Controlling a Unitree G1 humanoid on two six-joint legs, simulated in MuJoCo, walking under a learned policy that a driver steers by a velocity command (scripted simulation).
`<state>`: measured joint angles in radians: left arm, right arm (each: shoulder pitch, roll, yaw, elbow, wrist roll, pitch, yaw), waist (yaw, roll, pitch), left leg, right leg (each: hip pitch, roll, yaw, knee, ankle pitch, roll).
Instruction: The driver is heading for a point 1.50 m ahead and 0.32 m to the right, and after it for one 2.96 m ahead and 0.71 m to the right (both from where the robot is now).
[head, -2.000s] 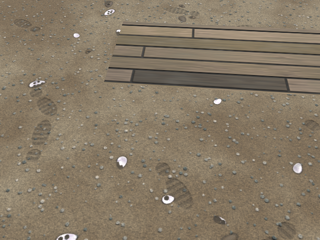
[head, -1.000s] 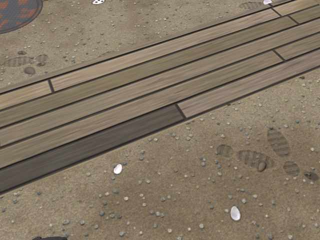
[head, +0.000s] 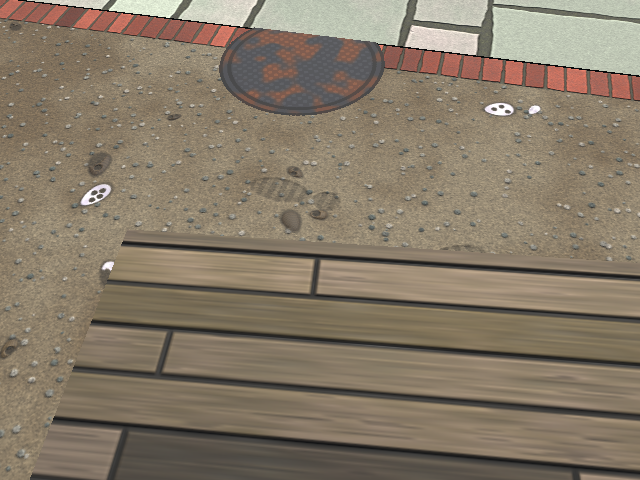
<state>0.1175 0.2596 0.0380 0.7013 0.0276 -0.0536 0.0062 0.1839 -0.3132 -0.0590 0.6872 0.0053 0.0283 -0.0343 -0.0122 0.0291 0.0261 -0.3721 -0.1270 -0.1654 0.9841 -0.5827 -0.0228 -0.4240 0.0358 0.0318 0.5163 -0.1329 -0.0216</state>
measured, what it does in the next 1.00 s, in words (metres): steps on the spot, turning right: left foot, then left foot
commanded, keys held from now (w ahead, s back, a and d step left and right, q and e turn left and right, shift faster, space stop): no key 0.20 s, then e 0.76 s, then no key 0.04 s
